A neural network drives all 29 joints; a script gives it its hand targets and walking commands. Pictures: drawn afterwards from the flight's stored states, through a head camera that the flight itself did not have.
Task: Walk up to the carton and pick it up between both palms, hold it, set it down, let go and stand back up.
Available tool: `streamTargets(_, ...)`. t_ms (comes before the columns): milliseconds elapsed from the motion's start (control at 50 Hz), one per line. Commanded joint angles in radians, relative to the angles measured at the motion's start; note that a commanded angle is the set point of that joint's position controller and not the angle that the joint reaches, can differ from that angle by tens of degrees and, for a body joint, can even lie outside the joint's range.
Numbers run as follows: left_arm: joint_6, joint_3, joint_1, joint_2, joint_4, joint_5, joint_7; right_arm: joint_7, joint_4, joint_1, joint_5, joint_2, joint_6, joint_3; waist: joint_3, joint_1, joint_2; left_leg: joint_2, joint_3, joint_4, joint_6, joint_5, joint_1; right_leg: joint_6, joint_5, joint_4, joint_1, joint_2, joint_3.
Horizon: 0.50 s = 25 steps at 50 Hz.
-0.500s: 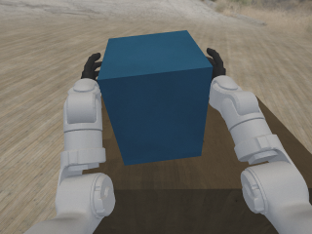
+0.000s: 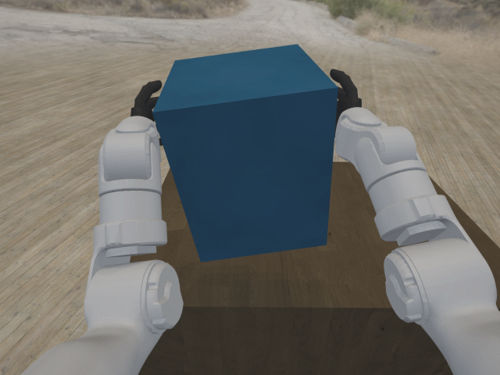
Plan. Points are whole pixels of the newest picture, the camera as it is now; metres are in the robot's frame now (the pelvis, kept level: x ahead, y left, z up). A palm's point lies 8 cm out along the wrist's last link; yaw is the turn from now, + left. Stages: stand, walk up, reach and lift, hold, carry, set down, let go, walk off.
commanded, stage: hold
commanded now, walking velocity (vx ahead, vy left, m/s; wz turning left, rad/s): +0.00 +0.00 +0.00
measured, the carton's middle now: (249, 151) +0.39 +0.01 +0.26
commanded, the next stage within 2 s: none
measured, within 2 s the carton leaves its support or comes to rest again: neither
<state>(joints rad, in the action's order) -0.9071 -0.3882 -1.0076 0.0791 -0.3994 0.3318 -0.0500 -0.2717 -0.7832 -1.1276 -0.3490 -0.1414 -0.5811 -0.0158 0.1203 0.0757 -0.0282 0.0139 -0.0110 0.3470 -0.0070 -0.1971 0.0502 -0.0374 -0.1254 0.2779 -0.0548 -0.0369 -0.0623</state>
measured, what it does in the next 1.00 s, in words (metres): stands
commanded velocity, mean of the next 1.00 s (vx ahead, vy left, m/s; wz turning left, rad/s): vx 0.00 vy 0.00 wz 0.00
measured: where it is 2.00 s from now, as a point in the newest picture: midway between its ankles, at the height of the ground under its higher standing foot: outside the picture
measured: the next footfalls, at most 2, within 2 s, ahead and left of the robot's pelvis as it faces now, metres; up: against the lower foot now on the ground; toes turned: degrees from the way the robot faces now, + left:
none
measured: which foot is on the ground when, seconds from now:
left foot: down 0.00-1.00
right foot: down 0.00-1.00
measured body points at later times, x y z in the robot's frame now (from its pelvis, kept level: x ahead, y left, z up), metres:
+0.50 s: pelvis +0.00 -0.01 +0.00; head -0.08 +0.01 +0.44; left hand +0.39 +0.16 +0.30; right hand +0.39 -0.13 +0.32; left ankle +0.00 +0.12 -0.75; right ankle +0.03 -0.09 -0.75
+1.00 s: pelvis +0.01 +0.00 +0.00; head -0.08 +0.03 +0.44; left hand +0.39 +0.17 +0.30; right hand +0.39 -0.13 +0.31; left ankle +0.00 +0.12 -0.75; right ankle +0.03 -0.09 -0.75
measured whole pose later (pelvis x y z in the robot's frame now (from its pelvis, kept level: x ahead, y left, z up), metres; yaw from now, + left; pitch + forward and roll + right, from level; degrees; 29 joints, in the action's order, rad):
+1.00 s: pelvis +0.01 +0.00 +0.00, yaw +0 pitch -6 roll -1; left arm -0.91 -0.37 -0.98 0.08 -0.37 0.32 -0.06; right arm -0.30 -0.73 -1.09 -0.39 -0.15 -0.60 0.01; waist 0.11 0.09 -0.03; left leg 0.02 -0.02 0.36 -0.01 -0.21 0.04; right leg -0.04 -0.13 0.27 -0.03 -0.04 -0.07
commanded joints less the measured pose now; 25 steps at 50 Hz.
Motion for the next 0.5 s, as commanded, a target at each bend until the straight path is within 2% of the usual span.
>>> streamTargets(0,0.094,0.327,-0.724,-0.564,0.034,-0.197,-0.140,0.116,0.202,-0.722,-0.136,0.645,-0.007,0.191,0.260,0.004,0.057,-0.040,0.004,-0.086,-0.016,0.076,0.132,0.063,0.066,-0.011,0.197,-0.024,0.056)
streamTargets(40,0.097,0.339,-0.719,-0.572,0.028,-0.211,-0.142,0.108,0.216,-0.732,-0.153,0.632,-0.005,0.189,0.276,0.015,0.072,-0.044,-0.004,-0.069,-0.028,0.117,0.102,0.063,0.109,-0.012,0.195,-0.023,0.055)
streamTargets(60,0.103,0.331,-0.725,-0.566,0.051,-0.215,-0.138,0.106,0.231,-0.738,-0.161,0.648,-0.004,0.205,0.302,0.006,0.053,-0.049,-0.002,-0.062,-0.025,0.133,0.092,0.070,0.121,-0.010,0.197,-0.024,0.053)
streamTargets(120,0.105,0.319,-0.723,-0.561,0.031,-0.212,-0.139,0.100,0.206,-0.715,-0.158,0.645,-0.012,0.197,0.280,0.021,0.060,-0.051,-0.004,-0.057,-0.025,0.138,0.095,0.070,0.133,-0.017,0.187,-0.017,0.061)
streamTargets(140,0.102,0.305,-0.708,-0.547,0.021,-0.207,-0.142,0.095,0.225,-0.727,-0.163,0.649,-0.010,0.209,0.282,0.008,0.041,-0.057,-0.004,-0.056,-0.018,0.133,0.093,0.075,0.133,-0.021,0.195,-0.013,0.060)
streamTargets(160,0.102,0.308,-0.708,-0.544,0.014,-0.205,-0.145,0.090,0.219,-0.722,-0.162,0.638,-0.013,0.201,0.273,0.020,0.048,-0.059,-0.003,-0.059,-0.019,0.115,0.091,0.077,0.124,-0.024,0.186,-0.011,0.064)
streamTargets(200,0.106,0.299,-0.710,-0.538,0.027,-0.207,-0.147,0.089,0.248,-0.735,-0.171,0.655,-0.009,0.215,0.304,0.005,0.028,-0.061,-0.001,-0.056,-0.014,0.130,0.093,0.083,0.139,-0.018,0.197,-0.013,0.060)
streamTargets(220,0.106,0.305,-0.715,-0.538,0.029,-0.204,-0.147,0.088,0.229,-0.714,-0.171,0.644,-0.014,0.207,0.286,0.017,0.050,-0.059,-0.002,-0.055,-0.022,0.143,0.088,0.081,0.159,-0.016,0.189,-0.014,0.060)
streamTargets(240,0.104,0.300,-0.696,-0.536,0.043,-0.201,-0.146,0.087,0.249,-0.713,-0.183,0.651,-0.014,0.223,0.292,0.005,0.046,-0.059,-0.003,-0.047,-0.020,0.173,0.080,0.082,0.188,-0.012,0.204,-0.015,0.060)
streamTargets(300,0.099,0.303,-0.696,-0.520,0.069,-0.209,-0.146,0.077,0.292,-0.719,-0.197,0.658,-0.018,0.244,0.320,0.005,0.029,-0.065,-0.004,-0.035,-0.014,0.180,0.056,0.094,0.208,-0.015,0.206,-0.008,0.061)
streamTargets(340,0.100,0.340,-0.708,-0.541,0.121,-0.227,-0.143,0.071,0.330,-0.712,-0.210,0.668,-0.015,0.256,0.347,0.020,0.058,-0.064,-0.009,-0.023,-0.024,0.214,0.044,0.094,0.253,-0.005,0.214,-0.008,0.060)
streamTargets(360,0.095,0.329,-0.705,-0.530,0.103,-0.214,-0.141,0.070,0.283,-0.689,-0.203,0.653,-0.025,0.244,0.299,0.027,0.060,-0.064,-0.008,-0.029,-0.025,0.192,0.045,0.094,0.223,-0.012,0.197,-0.008,0.059)
streamTargets(380,0.093,0.319,-0.699,-0.528,0.107,-0.208,-0.142,0.070,0.291,-0.691,-0.203,0.654,-0.025,0.246,0.306,0.016,0.047,-0.064,-0.009,-0.033,-0.020,0.180,0.046,0.096,0.201,-0.015,0.194,-0.008,0.058)
streamTargets(400,0.090,0.321,-0.695,-0.528,0.099,-0.206,-0.144,0.071,0.284,-0.685,-0.194,0.650,-0.027,0.237,0.287,0.020,0.049,-0.062,-0.007,-0.039,-0.020,0.161,0.053,0.093,0.177,-0.019,0.184,-0.009,0.057)
streamTargets(420,0.093,0.342,-0.710,-0.542,0.112,-0.218,-0.144,0.072,0.305,-0.700,-0.194,0.654,-0.021,0.234,0.313,0.023,0.070,-0.061,-0.008,-0.038,-0.023,0.147,0.057,0.089,0.152,-0.019,0.180,-0.007,0.059)
streamTargets(440,0.091,0.337,-0.707,-0.545,0.105,-0.215,-0.141,0.075,0.308,-0.714,-0.192,0.657,-0.021,0.235,0.303,0.014,0.065,-0.059,-0.008,-0.041,-0.021,0.152,0.065,0.085,0.149,-0.017,0.178,-0.012,0.057)
streamTargets(460,0.091,0.354,-0.710,-0.562,0.109,-0.220,-0.139,0.076,0.309,-0.713,-0.190,0.653,-0.019,0.231,0.312,0.027,0.079,-0.058,-0.011,-0.038,-0.026,0.156,0.065,0.082,0.155,-0.013,0.190,-0.014,0.055)
streamTargets(480,0.093,0.366,-0.715,-0.569,0.125,-0.226,-0.136,0.077,0.324,-0.714,-0.193,0.656,-0.016,0.235,0.324,0.024,0.093,-0.058,-0.013,-0.034,-0.032,0.163,0.067,0.080,0.161,-0.008,0.198,-0.014,0.057)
